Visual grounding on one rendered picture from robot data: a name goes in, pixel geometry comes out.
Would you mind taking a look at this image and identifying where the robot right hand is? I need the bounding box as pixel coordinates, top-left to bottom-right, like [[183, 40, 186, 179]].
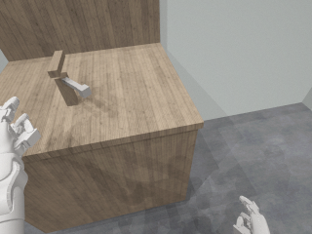
[[233, 195, 270, 234]]

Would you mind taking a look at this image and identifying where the robot left hand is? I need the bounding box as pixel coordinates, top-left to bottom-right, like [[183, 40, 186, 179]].
[[0, 97, 41, 158]]

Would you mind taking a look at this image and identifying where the counter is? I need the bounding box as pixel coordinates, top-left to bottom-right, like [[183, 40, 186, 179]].
[[0, 0, 205, 234]]

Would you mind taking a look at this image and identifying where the tap lever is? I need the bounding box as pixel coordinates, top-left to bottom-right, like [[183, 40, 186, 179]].
[[61, 77, 92, 98]]

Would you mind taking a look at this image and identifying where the robot left forearm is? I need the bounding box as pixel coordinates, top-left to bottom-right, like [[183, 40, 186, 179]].
[[0, 153, 28, 234]]

